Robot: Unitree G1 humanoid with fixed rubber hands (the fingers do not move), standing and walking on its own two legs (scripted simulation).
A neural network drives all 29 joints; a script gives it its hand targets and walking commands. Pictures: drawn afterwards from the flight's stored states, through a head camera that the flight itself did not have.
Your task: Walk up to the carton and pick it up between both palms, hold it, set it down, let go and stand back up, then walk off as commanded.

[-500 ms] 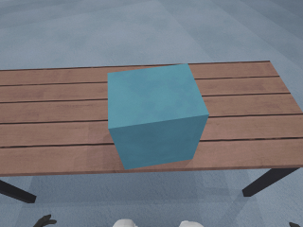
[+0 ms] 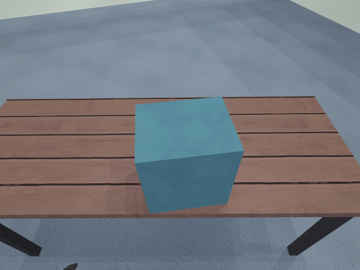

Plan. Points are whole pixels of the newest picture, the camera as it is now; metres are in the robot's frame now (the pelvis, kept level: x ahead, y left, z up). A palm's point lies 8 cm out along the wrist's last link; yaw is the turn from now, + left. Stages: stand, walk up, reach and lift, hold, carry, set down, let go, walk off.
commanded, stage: walk up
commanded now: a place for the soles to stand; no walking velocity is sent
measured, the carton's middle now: (184, 157) +0.43 +0.02 -0.03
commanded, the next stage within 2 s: reach and lift in 1.12 s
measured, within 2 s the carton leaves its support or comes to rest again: neither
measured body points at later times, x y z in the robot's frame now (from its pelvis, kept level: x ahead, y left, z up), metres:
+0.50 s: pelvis -0.01 +0.02 +0.01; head +0.02 +0.02 +0.46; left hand +0.09 +0.34 -0.11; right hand +0.11 -0.29 -0.11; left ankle +0.00 +0.14 -0.74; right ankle +0.03 -0.10 -0.74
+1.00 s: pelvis -0.02 +0.02 +0.01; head +0.01 +0.02 +0.46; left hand +0.07 +0.34 -0.11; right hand +0.07 -0.28 -0.12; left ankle +0.00 +0.14 -0.74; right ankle +0.03 -0.10 -0.74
